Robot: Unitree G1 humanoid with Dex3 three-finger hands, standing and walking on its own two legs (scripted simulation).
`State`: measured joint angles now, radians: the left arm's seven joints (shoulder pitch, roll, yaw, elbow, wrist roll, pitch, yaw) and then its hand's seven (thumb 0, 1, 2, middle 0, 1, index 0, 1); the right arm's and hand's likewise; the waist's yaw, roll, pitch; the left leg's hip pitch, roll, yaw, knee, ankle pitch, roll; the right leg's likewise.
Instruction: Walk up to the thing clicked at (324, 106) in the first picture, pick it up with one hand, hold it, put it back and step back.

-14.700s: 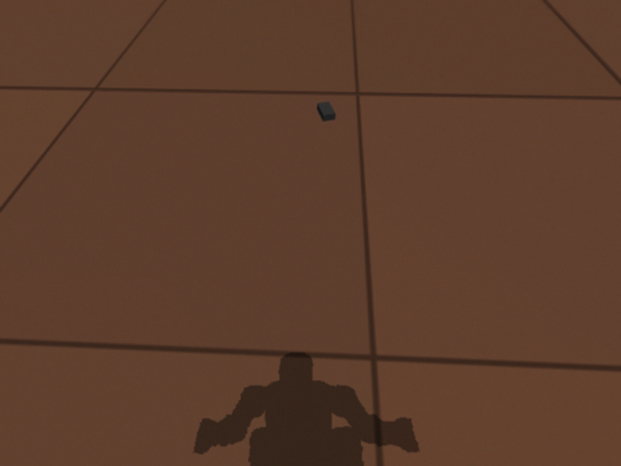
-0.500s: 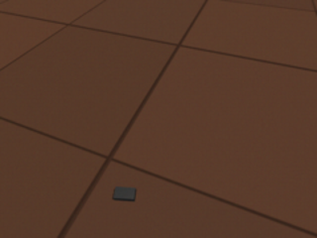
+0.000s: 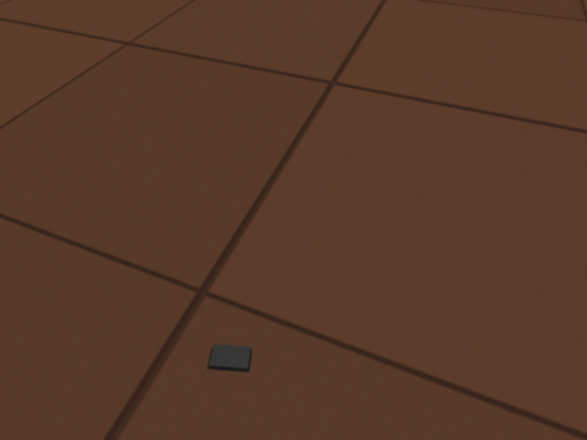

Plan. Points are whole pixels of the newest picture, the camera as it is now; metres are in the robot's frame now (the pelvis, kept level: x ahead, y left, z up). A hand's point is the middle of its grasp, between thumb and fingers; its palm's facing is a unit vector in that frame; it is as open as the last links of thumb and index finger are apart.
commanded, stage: stand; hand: left
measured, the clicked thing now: (231, 358) +0.48 +0.23 -0.76
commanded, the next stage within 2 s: walk up in 0.82 s
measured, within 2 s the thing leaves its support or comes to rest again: neither
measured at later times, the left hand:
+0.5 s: hand out of the picture +0.07 +0.25 -0.15, palm faces -0.02 -0.94 -0.35, open 7.4 cm
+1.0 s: hand out of the picture +0.08 +0.26 -0.16, palm faces +0.00 -0.94 -0.34, open 7.4 cm
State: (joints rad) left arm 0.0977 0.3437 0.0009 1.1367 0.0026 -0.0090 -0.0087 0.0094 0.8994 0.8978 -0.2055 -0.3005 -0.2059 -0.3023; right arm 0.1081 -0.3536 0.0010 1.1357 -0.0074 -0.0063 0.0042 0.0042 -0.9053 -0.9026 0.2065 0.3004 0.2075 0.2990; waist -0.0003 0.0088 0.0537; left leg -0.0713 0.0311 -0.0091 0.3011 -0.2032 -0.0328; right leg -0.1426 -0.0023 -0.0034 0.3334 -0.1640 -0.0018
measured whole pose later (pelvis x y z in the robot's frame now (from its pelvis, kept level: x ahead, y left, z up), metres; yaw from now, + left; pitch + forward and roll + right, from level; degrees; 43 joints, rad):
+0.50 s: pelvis +0.00 +0.00 +0.00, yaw +0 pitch -2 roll +0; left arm 0.10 0.35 0.00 1.13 0.00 -0.01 -0.01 0.01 0.90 0.90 -0.21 -0.30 -0.21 -0.30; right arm 0.12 -0.35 0.00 1.13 -0.01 0.00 0.01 0.00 -0.91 -0.90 0.21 0.30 0.21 0.30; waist 0.00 0.01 0.05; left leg -0.07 0.03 -0.01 0.30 -0.20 -0.03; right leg -0.14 0.00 0.00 0.34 -0.17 0.00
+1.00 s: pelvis +0.02 +0.00 -0.01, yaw -1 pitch -2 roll +1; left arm 0.16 0.36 0.05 1.08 0.02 0.01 -0.03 0.01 0.90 0.90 -0.21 -0.30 -0.21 -0.30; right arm 0.19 -0.36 -0.02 1.08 -0.03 -0.03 0.00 0.00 -0.90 -0.90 0.21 0.30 0.21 0.30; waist 0.01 -0.01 0.02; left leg -0.07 0.03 0.01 0.38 -0.27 -0.02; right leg -0.16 0.00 0.02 0.44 -0.25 -0.01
